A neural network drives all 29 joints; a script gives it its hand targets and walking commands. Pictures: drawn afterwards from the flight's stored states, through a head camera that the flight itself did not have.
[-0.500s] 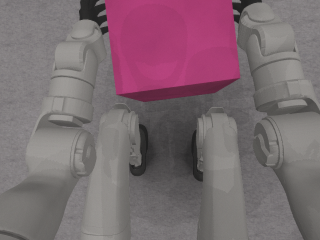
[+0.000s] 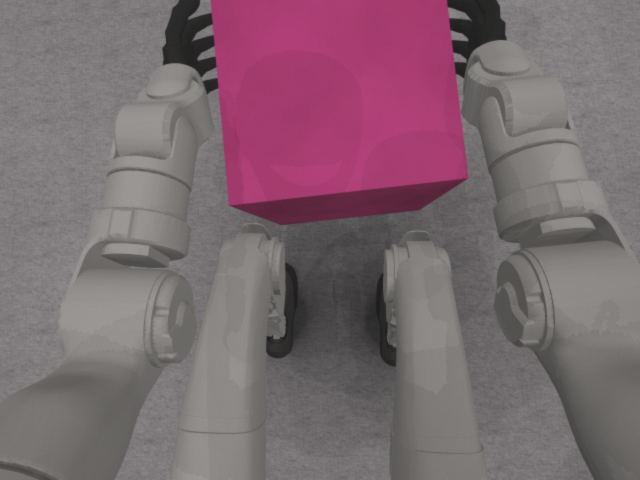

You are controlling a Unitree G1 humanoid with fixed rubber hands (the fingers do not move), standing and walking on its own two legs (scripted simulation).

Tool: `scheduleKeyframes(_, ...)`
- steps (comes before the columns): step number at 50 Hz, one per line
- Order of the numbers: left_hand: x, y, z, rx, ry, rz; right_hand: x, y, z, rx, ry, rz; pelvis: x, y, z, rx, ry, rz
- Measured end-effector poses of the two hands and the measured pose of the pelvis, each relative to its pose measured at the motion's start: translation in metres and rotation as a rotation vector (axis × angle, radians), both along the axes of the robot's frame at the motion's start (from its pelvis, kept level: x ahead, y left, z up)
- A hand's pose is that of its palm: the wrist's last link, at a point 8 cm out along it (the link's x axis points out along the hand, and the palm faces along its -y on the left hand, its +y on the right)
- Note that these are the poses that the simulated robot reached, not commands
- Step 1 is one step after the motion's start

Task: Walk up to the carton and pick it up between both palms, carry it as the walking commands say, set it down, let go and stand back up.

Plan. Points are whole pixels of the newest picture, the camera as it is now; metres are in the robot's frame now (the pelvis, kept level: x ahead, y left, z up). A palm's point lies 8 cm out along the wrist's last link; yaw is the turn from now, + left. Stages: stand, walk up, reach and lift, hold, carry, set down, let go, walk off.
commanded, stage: reach and lift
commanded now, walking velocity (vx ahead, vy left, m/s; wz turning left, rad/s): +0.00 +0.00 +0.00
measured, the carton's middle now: (339, 126) +0.49 +0.02 -0.11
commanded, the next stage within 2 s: none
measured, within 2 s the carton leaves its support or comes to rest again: neither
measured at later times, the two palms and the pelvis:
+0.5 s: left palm (148, 61) +0.48 +0.18 +0.04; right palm (511, 33) +0.51 -0.12 +0.04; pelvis +0.00 +0.00 +0.06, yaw -1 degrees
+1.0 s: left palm (84, 39) +0.46 +0.18 +0.11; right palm (556, 0) +0.49 -0.12 +0.12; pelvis +0.01 +0.01 +0.13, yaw -2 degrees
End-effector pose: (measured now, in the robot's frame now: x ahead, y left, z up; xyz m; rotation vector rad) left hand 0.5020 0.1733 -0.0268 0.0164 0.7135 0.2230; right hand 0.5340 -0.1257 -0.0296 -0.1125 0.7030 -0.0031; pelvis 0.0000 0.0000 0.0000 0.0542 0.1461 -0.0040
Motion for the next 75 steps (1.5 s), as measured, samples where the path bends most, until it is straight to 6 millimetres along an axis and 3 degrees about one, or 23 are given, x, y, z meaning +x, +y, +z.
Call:
scheduleKeyframes(13,-0.006,0.001,0.045,0.011,-0.019,-0.005,-0.005,0.002,0.046,-0.005,-0.021,0.005,-0.003,0.0,0.031,-0.002,-0.037,-0.012)
scheduleKeyframes(26,-0.023,0.003,0.073,0.0,0.016,-0.003,-0.023,0.003,0.074,-0.01,0.015,0.004,0.001,0.001,0.065,-0.009,-0.078,-0.021)
scheduleKeyframes(61,-0.051,0.005,0.178,-0.021,0.002,-0.003,-0.053,0.005,0.184,-0.027,0.004,0.0,0.013,0.006,0.151,-0.03,-0.232,-0.043)
scheduleKeyframes(69,-0.055,0.0,0.208,-0.019,0.01,-0.009,-0.061,0.0,0.209,-0.025,0.012,-0.008,0.023,0.005,0.171,-0.032,-0.23,-0.047)
scheduleKeyframes(75,-0.063,-0.004,0.239,-0.01,0.014,-0.013,-0.072,-0.004,0.236,-0.016,0.018,-0.015,0.046,0.004,0.188,-0.034,-0.161,-0.047)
